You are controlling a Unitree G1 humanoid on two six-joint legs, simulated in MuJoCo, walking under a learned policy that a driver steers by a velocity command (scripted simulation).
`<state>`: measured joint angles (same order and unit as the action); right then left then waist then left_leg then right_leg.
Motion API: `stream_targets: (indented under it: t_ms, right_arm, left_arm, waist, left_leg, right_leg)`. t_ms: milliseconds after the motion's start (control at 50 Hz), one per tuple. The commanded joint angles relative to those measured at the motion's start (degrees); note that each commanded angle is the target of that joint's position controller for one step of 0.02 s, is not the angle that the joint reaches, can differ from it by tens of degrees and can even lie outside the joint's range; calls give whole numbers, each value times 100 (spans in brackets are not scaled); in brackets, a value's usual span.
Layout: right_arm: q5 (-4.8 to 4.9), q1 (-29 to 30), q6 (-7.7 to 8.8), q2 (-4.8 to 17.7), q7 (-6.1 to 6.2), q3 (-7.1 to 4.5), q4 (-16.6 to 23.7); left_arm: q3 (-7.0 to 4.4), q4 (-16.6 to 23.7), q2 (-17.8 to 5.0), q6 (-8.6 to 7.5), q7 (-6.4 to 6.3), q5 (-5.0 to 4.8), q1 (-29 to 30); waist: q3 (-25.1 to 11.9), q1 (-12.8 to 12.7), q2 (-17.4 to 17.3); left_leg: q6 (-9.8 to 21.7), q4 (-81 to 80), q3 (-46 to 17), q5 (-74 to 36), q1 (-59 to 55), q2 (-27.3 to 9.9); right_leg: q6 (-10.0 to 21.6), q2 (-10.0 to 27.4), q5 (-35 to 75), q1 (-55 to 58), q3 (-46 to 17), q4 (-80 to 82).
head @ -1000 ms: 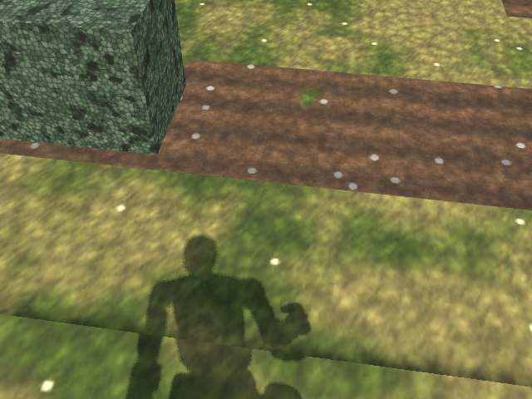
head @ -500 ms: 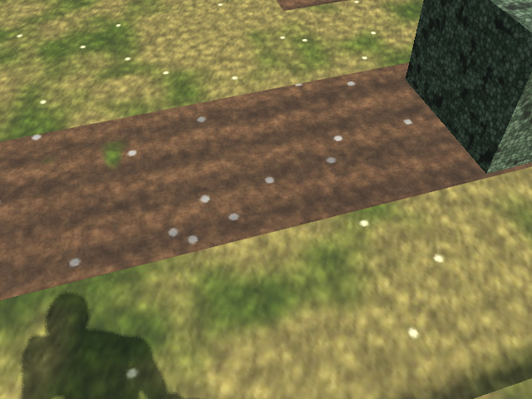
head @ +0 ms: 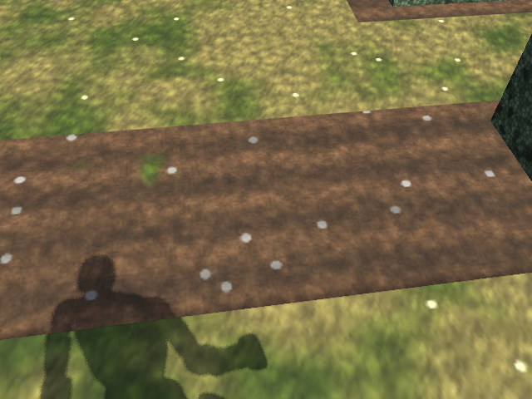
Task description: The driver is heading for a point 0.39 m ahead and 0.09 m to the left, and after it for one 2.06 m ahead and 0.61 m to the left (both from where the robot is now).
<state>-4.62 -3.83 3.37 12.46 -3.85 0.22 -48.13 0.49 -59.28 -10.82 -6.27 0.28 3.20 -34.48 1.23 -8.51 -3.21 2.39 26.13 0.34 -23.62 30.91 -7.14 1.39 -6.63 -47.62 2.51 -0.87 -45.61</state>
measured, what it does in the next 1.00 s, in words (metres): goes down, turning left: left foot 0.15 m lower, then right foot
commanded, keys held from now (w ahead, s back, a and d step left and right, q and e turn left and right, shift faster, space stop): w+q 0.22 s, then q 0.32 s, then no key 0.46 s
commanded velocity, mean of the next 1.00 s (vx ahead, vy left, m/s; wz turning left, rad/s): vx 0.22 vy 0.00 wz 0.39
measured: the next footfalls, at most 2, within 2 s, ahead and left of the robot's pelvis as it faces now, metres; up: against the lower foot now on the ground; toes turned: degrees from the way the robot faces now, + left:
left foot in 0.06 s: +0.23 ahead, +0.14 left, -0.15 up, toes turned +9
right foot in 0.44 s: +0.51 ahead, -0.01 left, -0.15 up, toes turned +20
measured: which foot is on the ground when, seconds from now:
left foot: up 0.00-0.04, down 0.06-0.46, up 0.48-0.76, down 0.78-1.00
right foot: down 0.00-0.06, up 0.08-0.42, down 0.44-1.00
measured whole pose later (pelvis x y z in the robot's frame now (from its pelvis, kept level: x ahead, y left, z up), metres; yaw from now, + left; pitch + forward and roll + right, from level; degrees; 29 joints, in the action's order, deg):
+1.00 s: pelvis +0.35 +0.07 -0.06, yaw +27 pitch -1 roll +0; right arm 0.4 -13.1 4.6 13.5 -6.5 -2.1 -44.2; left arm -3.4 -45.5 -14.5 -4.4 2.8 0.3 -7.1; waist 3.7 -0.5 1.1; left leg 2.1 29.4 1.6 15.5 12.8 1.0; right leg -1.1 3.8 -7.0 -16.9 5.3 -25.5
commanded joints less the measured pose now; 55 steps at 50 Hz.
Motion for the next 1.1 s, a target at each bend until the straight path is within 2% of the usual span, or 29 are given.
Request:
stream_targets:
  t_ms: [20, 40, 60, 80, 100, 120, 140, 180, 200, 220, 260, 320, 400, 440, 460, 480, 500, 520, 540, 580, 620, 700, 740, 780, 800, 820, 860, 940, 1100]
  right_arm:
    - [-85, -199, 28, 839, 126, -248, 73]
    - [113, -1399, 109, 1142, 204, -427, -315]
    - [155, -3195, 87, 1280, 241, -554, -827]
    - [118, -4283, 20, 1697, 99, -664, -841]
    - [-116, -4577, -12, 1383, -32, -553, -898]
    - [-65, -3977, 69, 1525, -11, -565, -827]
    - [-23, -3042, 174, 1046, -19, -415, -678]
    - [26, -2084, 190, 930, -162, -292, -426]
    - [55, -1444, 290, 659, -123, -197, -333]
    - [85, -819, 406, 153, 27, -4, -79]
    - [152, -420, 563, 577, 140, -87, 154]
    - [203, -1408, 595, 1215, -2, -349, -42]
    - [190, -1773, 404, 1085, -134, -516, -55]
    - [235, -1511, 386, 991, -149, -550, 208]
    - [272, -1861, 395, 370, -147, -380, 447]
    - [242, -2442, 375, -104, -57, -237, 424]
    - [183, -1900, 222, 557, 26, -422, 447]
    - [178, -1783, 119, 634, 176, -475, 418]
    - [81, -2041, 43, 718, 313, -516, 263]
    - [-48, -2149, -5, 408, 298, -415, 231]
    - [146, -2115, -72, 255, 88, -323, 189]
    - [248, -1682, -28, 637, -7, -369, 332]
    - [404, -1840, 66, 722, -18, -402, 301]
    - [604, -1879, 232, 560, -116, -347, 466]
    - [740, -1448, 314, 1195, -102, -409, 770]
    - [518, -1097, 342, 1443, -174, -568, 853]
    - [502, -996, 266, 1383, -120, -617, 799]
    - [532, -814, 185, 698, -259, -375, 791]
    - [457, -919, 182, 943, -240, -474, 639]
  left_arm:
    - [-35, 98, -762, -29, 29, -37, -214]
    - [-62, 192, -1060, 44, 170, 98, -56]
    - [-22, 6, -921, 115, 459, 303, -239]
    - [221, -116, 101, 158, 687, 373, -1632]
    - [69, 419, -783, 125, 789, 202, -443]
    - [-4, 1242, -921, -6, 734, -45, 1142]
    - [-13, 1247, -998, -24, 584, -34, 1824]
    - [-127, 1300, -1162, -10, 232, 54, 1320]
    - [66, 1403, -534, 127, 179, 119, 1334]
    - [214, 1363, -109, 169, 106, 305, 1406]
    - [176, 1485, -338, 131, 161, 167, 1514]
    - [144, 1673, -494, 143, 220, -147, 2146]
    - [-96, 1828, -996, 61, 78, -69, 3062]
    - [-372, 1687, -1596, -95, -21, -198, 2461]
    - [-476, 1674, -2020, -162, -125, -274, 1735]
    - [-465, 1652, -1841, -123, -117, -217, 1400]
    - [-490, 1710, -1585, -73, -200, -86, 1596]
    - [-520, 1861, -1519, -54, -255, -228, 2259]
    - [-419, 2048, -1103, -34, -282, -375, 2859]
    - [-407, 2167, -999, -68, -308, -303, 3135]
    - [-599, 2287, -1299, -148, -294, -216, 3310]
    - [-784, 2235, -1450, -157, -180, -180, 3035]
    - [-670, 2257, -1219, -107, -48, -200, 3534]
    - [-351, 2018, -510, -50, 176, -172, 3442]
    - [-398, 2030, -443, -21, 198, -191, 2390]
    - [-605, 1841, -1101, -48, 117, -224, 2410]
    - [-714, 1858, -1368, 98, 51, -227, 2977]
    - [-519, 1805, -893, 81, 204, -344, 2867]
    - [-481, 1600, -994, 113, 295, -302, 3042]
  waist:
    - [779, 434, -55]
    - [259, 953, -181]
    - [-404, 1580, -192]
    - [-2807, 1303, -1341]
    - [-2768, 2051, -723]
    - [-1509, 2102, -412]
    - [-290, 1775, 599]
    - [54, 856, 203]
    - [445, 379, 344]
    - [698, 345, 489]
    - [233, 335, 240]
    - [116, 635, 52]
    - [-155, 808, 190]
    - [-732, 447, 452]
    - [-2051, 449, 1347]
    - [-2985, 531, 2102]
    - [-1893, 393, 1091]
    - [-1067, 618, 1041]
    - [-886, 912, 1018]
    - [-648, 1134, 1057]
    - [-544, 1065, 814]
    - [-478, 814, 863]
    - [-554, 1155, 762]
    - [-778, 1326, 546]
    - [-975, 596, -495]
    - [-171, 748, -373]
    - [-70, 888, -12]
    - [-45, 723, 111]
    - [-274, 826, 210]
  left_leg:
    - [-4, -626, 344, 103, -1829, 130]
    - [20, -501, 741, -133, -3447, 476]
    - [500, 86, 545, -527, -5607, 230]
    - [2549, 1874, -1288, -2810, -8498, -1143]
    - [2862, 1345, -2657, -1727, -8716, -1446]
    - [2548, 350, -3370, 1245, -7534, -1579]
    - [1752, -533, -2580, 2539, -5371, -1148]
    - [2399, -831, -2954, 1970, -2357, -1441]
    - [2153, -1068, -2544, 3250, -843, -1244]
    - [1899, -1721, -2427, 3960, 11, -872]
    - [1540, -1375, -914, 2496, 933, 152]
    - [1451, -1041, -1064, 498, 347, 207]
    - [1110, -160, -1805, 352, -1521, -23]
    - [526, 693, -1668, -278, -1357, 478]
    - [-6, 1868, -1094, 1218, -508, 1134]
    - [-335, 3119, -531, 5934, 459, 1710]
    - [-367, 3896, -568, 6173, 794, 1125]
    - [-427, 3922, -448, 5717, 764, 830]
    - [-506, 3697, -389, 5425, 262, 599]
    - [-577, 3583, -16, 5044, -684, 547]
    - [-636, 2827, 429, 4820, -1185, 665]
    - [-483, 1459, 289, 4204, -1218, 462]
    - [-181, 396, 281, 3351, -2005, 508]
    - [278, -373, 31, 2039, -3235, 328]
    - [1560, -697, -1584, 725, -3008, -939]
    - [1801, -954, -1934, 2198, -2232, -1241]
    - [962, -910, -1259, 4374, -1889, -404]
    - [452, -726, -987, 4627, -1409, 2]
    - [283, -343, -561, 3311, -1755, 306]
  right_leg:
    - [383, 976, 4244, -1479, -610, -55]
    - [214, 729, 5099, -1761, -270, -938]
    - [-110, 704, 5157, -2775, -69, -2540]
    - [-602, 89, 642, -3899, 87, -6005]
    - [-756, -149, 21, -5495, -242, -7371]
    - [-618, 39, 664, -7195, -242, -7107]
    - [-165, 718, 1658, -6702, -255, -6299]
    - [-156, 1023, 1913, -5425, -418, -5436]
    - [70, 1388, 1733, -4828, -729, -4547]
    - [198, 1705, 3059, -4643, -901, -3164]
    - [91, 1380, 4512, -2666, -170, -514]
    - [-235, 843, 5408, -2103, 162, 583]
    - [-89, 837, 5500, -2459, -121, 1617]
    - [673, 1037, 6963, -976, -111, 1741]
    - [1966, 2388, 9053, 1142, -1336, 1900]
    - [3093, 3802, 9039, 2336, -2885, 2295]
    - [2353, 3511, 6582, 1170, -2655, 2696]
    - [1833, 3089, 4938, -3, -2043, 3169]
    - [1536, 2791, 4174, -729, -1585, 3498]
    - [1269, 2279, 4447, -1734, -718, 3758]
    - [1030, 1831, 4351, -2038, 42, 3801]
    - [1104, 2250, 3836, -1579, -433, 3492]
    - [994, 2273, 3652, -1975, -516, 3103]
    - [409, 1929, 3949, -2729, -164, 2508]
    - [-247, 1186, 3136, -2586, 729, 1653]
    - [-459, 969, 2947, -2928, 575, 1574]
    - [-323, 1022, 3670, -2371, 635, 1862]
    - [-110, 1244, 4240, -1562, 387, 2290]
    - [-157, 1167, 4424, -1474, 435, 2110]
Velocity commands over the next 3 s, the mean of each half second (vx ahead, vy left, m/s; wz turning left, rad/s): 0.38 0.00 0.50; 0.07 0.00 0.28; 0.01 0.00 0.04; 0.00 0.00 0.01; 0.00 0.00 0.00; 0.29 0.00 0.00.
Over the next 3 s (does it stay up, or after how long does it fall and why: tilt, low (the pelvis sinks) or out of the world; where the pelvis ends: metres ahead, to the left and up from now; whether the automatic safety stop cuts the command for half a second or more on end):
stays up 0.55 0.11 -0.06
